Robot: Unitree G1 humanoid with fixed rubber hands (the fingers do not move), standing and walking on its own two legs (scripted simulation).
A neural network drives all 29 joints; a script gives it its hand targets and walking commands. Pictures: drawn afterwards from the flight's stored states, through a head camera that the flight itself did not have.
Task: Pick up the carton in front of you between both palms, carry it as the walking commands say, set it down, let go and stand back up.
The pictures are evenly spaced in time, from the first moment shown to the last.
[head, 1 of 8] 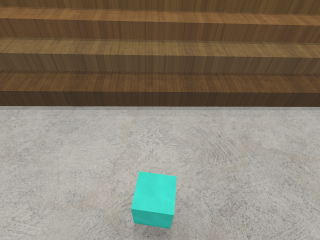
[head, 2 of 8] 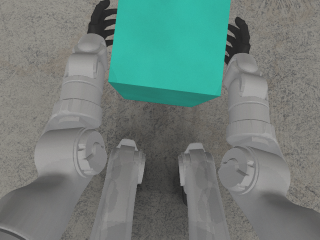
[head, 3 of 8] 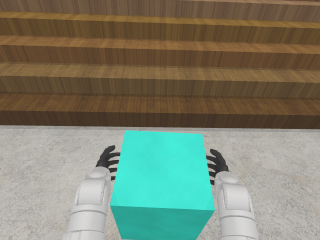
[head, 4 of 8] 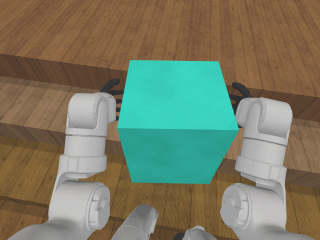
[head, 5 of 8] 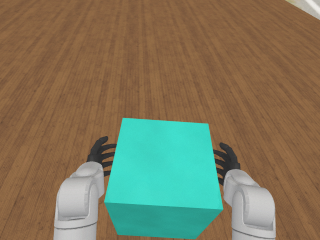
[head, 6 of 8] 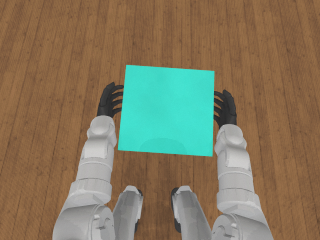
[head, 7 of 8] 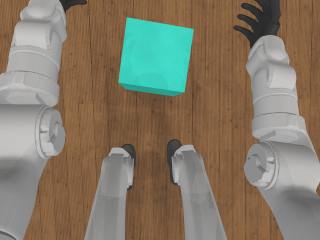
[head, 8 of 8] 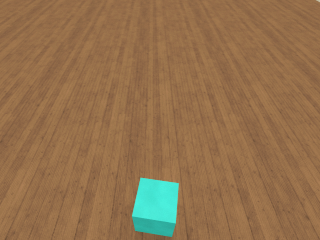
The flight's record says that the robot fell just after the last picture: no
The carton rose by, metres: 1.81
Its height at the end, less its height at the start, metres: +1.04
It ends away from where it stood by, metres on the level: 4.32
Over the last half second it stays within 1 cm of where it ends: yes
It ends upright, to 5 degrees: yes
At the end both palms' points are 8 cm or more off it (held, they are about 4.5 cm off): yes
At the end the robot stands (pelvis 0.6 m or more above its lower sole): yes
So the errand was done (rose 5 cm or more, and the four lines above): yes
